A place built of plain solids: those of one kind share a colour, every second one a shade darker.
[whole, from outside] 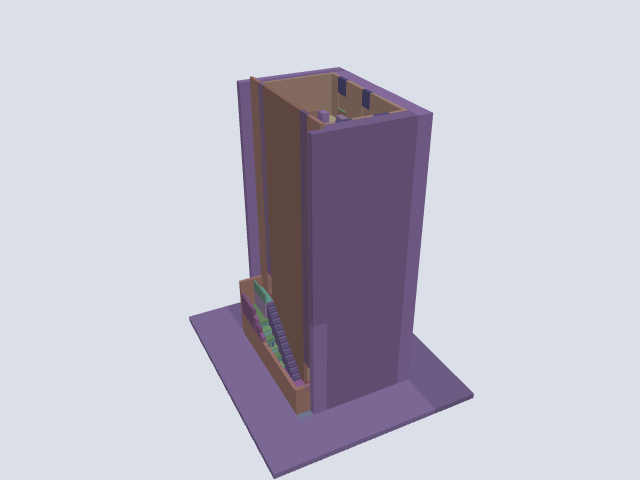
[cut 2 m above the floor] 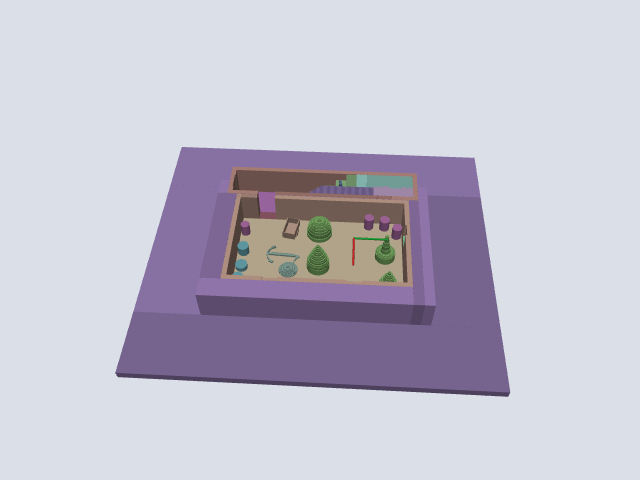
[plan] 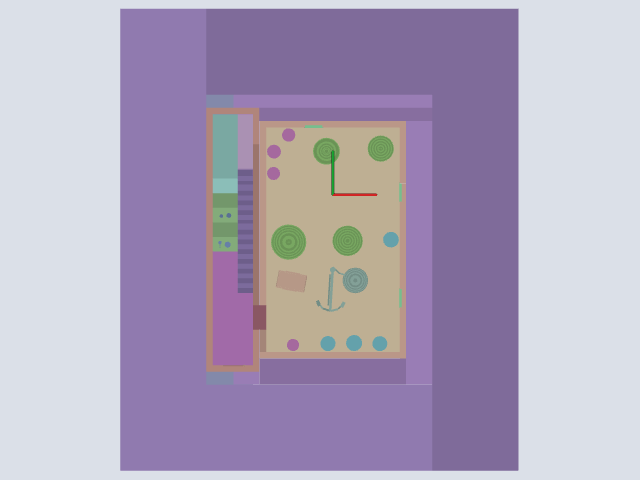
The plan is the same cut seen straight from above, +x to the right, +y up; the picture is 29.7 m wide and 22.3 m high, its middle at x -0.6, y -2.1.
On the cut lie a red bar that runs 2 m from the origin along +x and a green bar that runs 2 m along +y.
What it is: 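A harbour's pilots' and signal tower of tall halls, each with a gallery across one end and a long, narrow stair open to the hall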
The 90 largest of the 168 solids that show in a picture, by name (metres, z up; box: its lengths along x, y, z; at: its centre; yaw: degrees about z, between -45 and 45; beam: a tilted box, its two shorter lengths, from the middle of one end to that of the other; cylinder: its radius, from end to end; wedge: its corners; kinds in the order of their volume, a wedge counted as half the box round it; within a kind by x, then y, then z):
{
 "wall_fill_1": {"box": [1.2, 0.6, 4.69], "at": [-4.02, -8.52, 2.0]},
 "wall_fill_2": {"box": [1.2, 0.6, 4.62], "at": [-4.02, -8.52, 6.65]},
 "wall_fill_3": {"box": [1.2, 0.6, 2.88], "at": [-4.02, -8.52, 10.4]},
 "wall_fill_4": {"box": [1.2, 0.6, 5.26], "at": [-4.02, -8.52, 14.47]},
 "wall_fill_5": {"box": [1.2, 0.6, 3.08], "at": [-4.02, -8.52, 18.64]},
 "wall_fill_6": {"box": [1.2, 0.6, 3.89], "at": [-4.02, -8.52, 22.13]},
 "wall_fill_7": {"box": [0.019, 8.56, 4.69], "at": [-3.41, -0.85, 2.0]},
 "wall_fill_8": {"box": [6.82, 1.22, 4.69], "at": [-0.01, -8.21, 2.0]},
 "wall_fill_9": {"box": [6.82, 1.22, 4.62], "at": [-0.01, -8.21, 6.65]},
 "wall_fill_10": {"box": [6.82, 1.22, 2.88], "at": [-0.01, -8.21, 10.4]},
 "wall_fill_11": {"box": [6.82, 1.22, 5.26], "at": [-0.01, -8.21, 14.47]},
 "wall_fill_12": {"box": [6.82, 1.22, 3.08], "at": [-0.01, -8.21, 18.64]},
 "wall_fill_13": {"box": [6.82, 1.22, 3.89], "at": [-0.01, -8.21, 22.13]},
 "wall_fill_14": {"box": [9.24, 0.6, 4.69], "at": [0.0, 4.35, 2.0]},
 "wall_fill_15": {"box": [9.24, 0.6, 4.62], "at": [0.0, 4.35, 6.65]},
 "wall_fill_16": {"box": [9.24, 0.6, 2.88], "at": [0.0, 4.35, 10.4]},
 "wall_fill_17": {"box": [9.24, 0.6, 5.26], "at": [0.0, 4.35, 14.47]},
 "wall_fill_18": {"box": [9.24, 0.6, 3.08], "at": [0.0, 4.35, 18.64]},
 "wall_fill_19": {"box": [9.24, 0.6, 3.89], "at": [0.0, 4.35, 22.13]},
 "wall_fill_20": {"box": [8.04, 0.62, 4.69], "at": [0.6, 3.74, 2.0]},
 "wall_fill_21": {"box": [8.04, 0.62, 3.89], "at": [0.6, 3.74, 22.13]},
 "wall_fill_22": {"box": [1.22, 12.25, 4.69], "at": [4.01, -2.7, 2.0]},
 "wall_fill_23": {"box": [1.22, 12.25, 4.62], "at": [4.01, -2.7, 6.65]},
 "wall_fill_24": {"box": [1.22, 12.25, 2.88], "at": [4.01, -2.7, 10.4]},
 "wall_fill_25": {"box": [1.22, 12.25, 5.26], "at": [4.01, -2.7, 14.47]},
 "wall_fill_26": {"box": [1.22, 12.25, 3.08], "at": [4.01, -2.7, 18.64]},
 "wall_fill_27": {"box": [1.22, 12.25, 3.89], "at": [4.01, -2.7, 22.13]},
 "ground_garden_1": {"box": [4.0, 21.47, 0.5], "at": [-7.88, -2.09, -0.27]},
 "ground_garden_2": {"box": [10.5, 4.0, 0.5], "at": [-0.63, -10.82, -0.27]},
 "ground_garden_3": {"box": [10.5, 4.0, 0.5], "at": [-0.63, 6.65, -0.27]},
 "ground_garden_4": {"box": [4.0, 21.47, 0.5], "at": [6.62, -2.09, -0.27]},
 "wall_yard_1": {"box": [0.3, 12.27, 2.6], "at": [-5.73, -2.09, 1.15]},
 "wall_yard_2": {"box": [0.78, 0.3, 2.79], "at": [-5.49, -8.07, 1.24]},
 "wall_yard_3": {"box": [2.17, 0.3, 2.92], "at": [-4.8, 3.9, 4.36]},
 "wall_yard_4": {"box": [2.47, 0.3, 3.05], "at": [-4.65, 3.9, 1.37]},
 "wall_yard_5": {"box": [1.05, 0.26, 2.1], "at": [-4.58, -8.09, 1.05]},
 "wall_yard_6": {"box": [0.64, 0.3, 2.79], "at": [-3.73, -8.07, 1.24]},
 "wall_yard_7": {"box": [0.3, 1.96, 24.57], "at": [-3.57, -7.24, 12.13]},
 "wall_yard_8": {"box": [0.3, 6.56, 24.57], "at": [-3.57, -1.85, 12.13]},
 "wall_yard_9": {"box": [0.3, 0.91, 4.84], "at": [-3.57, 1.89, 2.27]},
 "wall_yard_10": {"box": [0.3, 1.7, 24.57], "at": [-3.57, 3.2, 12.13]},
 "wall_1": {"box": [0.3, 1.34, 4.69], "at": [-3.25, -6.93, 2.0]},
 "wall_2": {"box": [0.3, 8.56, 4.69], "at": [-3.25, -0.85, 2.0]},
 "wall_3": {"box": [2.1, 0.3, 4.69], "at": [-2.35, 3.28, 2.0]},
 "wall_4": {"box": [6.8, 0.3, 4.69], "at": [0.0, -7.45, 2.0]},
 "wall_5": {"box": [6.8, 0.3, 3.89], "at": [0.0, 3.28, 22.13]},
 "wall_6": {"box": [3.89, 0.3, 4.69], "at": [1.45, 3.28, 2.0]},
 "wall_7": {"box": [0.3, 2.38, 4.69], "at": [3.25, -6.41, 2.0]},
 "wall_8": {"box": [0.3, 4.64, 3.89], "at": [3.25, -5.28, 22.13]},
 "wall_9": {"box": [0.3, 4.07, 4.69], "at": [3.25, -2.34, 2.0]},
 "wall_10": {"box": [0.3, 2.53, 3.89], "at": [3.25, -0.57, 22.13]},
 "wall_11": {"box": [0.3, 2.9, 4.69], "at": [3.25, 1.98, 2.0]},
 "wall_12": {"box": [0.3, 1.38, 3.89], "at": [3.25, 2.74, 22.13]},
 "floor_1": {"box": [6.2, 10.43, 0.35], "at": [0.0, -2.09, -0.18]},
 "wall_terr_1": {"box": [1.16, 0.68, 2.44], "at": [-5.0, 0.42, 1.17]},
 "wall_terr_2": {"box": [1.16, 2.99, 2.99], "at": [-5.0, 2.25, 1.44]},
 "wall_over_yard_1": {"box": [0.3, 1.14, 21.92], "at": [-3.57, -5.7, 13.46]},
 "wall_over_yard_2": {"box": [0.3, 0.91, 17.23], "at": [-3.57, 1.89, 15.81]},
 "wall_pier_out_1": {"box": [0.16, 2.65, 4.74], "at": [-4.5, 2.42, 2.32]},
 "wall_pier_out_2": {"box": [0.71, 2.53, 4.49], "at": [-4.07, 2.48, 2.2]},
 "step_1": {"box": [0.71, 0.29, 2.22], "at": [-4.07, -1.93, 1.06]},
 "step_2": {"box": [0.71, 0.29, 2.4], "at": [-4.07, -1.7, 1.15]},
 "step_3": {"box": [0.71, 0.29, 2.58], "at": [-4.07, -1.48, 1.24]},
 "step_4": {"box": [0.71, 0.29, 2.76], "at": [-4.07, -1.25, 1.33]},
 "step_5": {"box": [0.71, 0.29, 2.94], "at": [-4.07, -1.03, 1.42]},
 "step_6": {"box": [0.71, 0.29, 3.12], "at": [-4.07, -0.8, 1.51]},
 "step_7": {"box": [0.71, 0.29, 3.3], "at": [-4.07, -0.57, 1.6]},
 "step_8": {"box": [0.71, 0.29, 3.48], "at": [-4.07, -0.35, 1.69]},
 "step_9": {"box": [0.71, 0.29, 3.66], "at": [-4.07, -0.12, 1.78]},
 "step_10": {"box": [0.71, 0.29, 3.85], "at": [-4.07, 0.11, 1.87]},
 "step_11": {"box": [0.71, 0.29, 4.03], "at": [-4.07, 0.33, 1.96]},
 "step_12": {"box": [0.71, 0.29, 4.21], "at": [-4.07, 0.56, 2.05]},
 "step_13": {"box": [0.71, 0.29, 4.39], "at": [-4.07, 0.79, 2.14]},
 "step_14": {"box": [0.71, 0.29, 4.57], "at": [-4.07, 1.01, 2.23]},
 "floor_yard_1": {"box": [1.87, 11.67, 0.35], "at": [-4.65, -2.09, -0.18]},
 "store_buoy_1": {"cylinder": 0.82, "from": [-2.06, -2.2, -0.02], "to": [-2.06, -2.2, 0.28]},
 "store_buoy_2": {"cylinder": 0.77, "from": [-2.06, -2.2, 0.28], "to": [-2.06, -2.2, 0.58]},
 "store_buoy_3": {"cylinder": 0.62, "from": [-0.3, 2.02, -0.02], "to": [-0.3, 2.02, 0.5]},
 "store_buoy_4": {"cylinder": 0.7, "from": [0.68, -2.14, -0.02], "to": [0.68, -2.14, 0.48]},
 "store_buoy_5": {"cylinder": 0.61, "from": [2.22, 2.15, -0.02], "to": [2.22, 2.15, 0.41]},
 "wall_terrw_1": {"box": [0.3, 2.99, 2.14], "at": [-5.73, 2.25, 3.52]},
 "floor_quay_1": {"box": [2.17, 0.6, 0.5], "at": [-4.8, -8.52, -0.27]},
 "floor_quay_2": {"box": [2.17, 0.6, 0.5], "at": [-4.8, 4.35, -0.27]},
 "wall_over_door_1": {"box": [0.62, 0.92, 1.82], "at": [-3.41, 1.89, 8.05]},
 "wall_head_1": {"box": [0.3, 1.13, 1.31], "at": [3.25, -2.4, 23.41]},
 "wall_head_2": {"box": [0.3, 1.36, 1.31], "at": [3.25, 1.37, 23.41]},
 "winch_case_1": {"box": [0.55, 0.8, 2.22], "at": [-0.12, -1.68, 21.62]},
 "floor_landing_out_1": {"box": [0.71, 2.54, 0.25], "at": [-4.07, 2.48, 4.57]},
 "guard_out_1": {"box": [0.16, 2.65, 1.0], "at": [-4.5, 2.42, 5.19]},
 "floor_terr_1": {"box": [1.16, 3.0, 0.12], "at": [-5.0, 2.25, 2.97]}
}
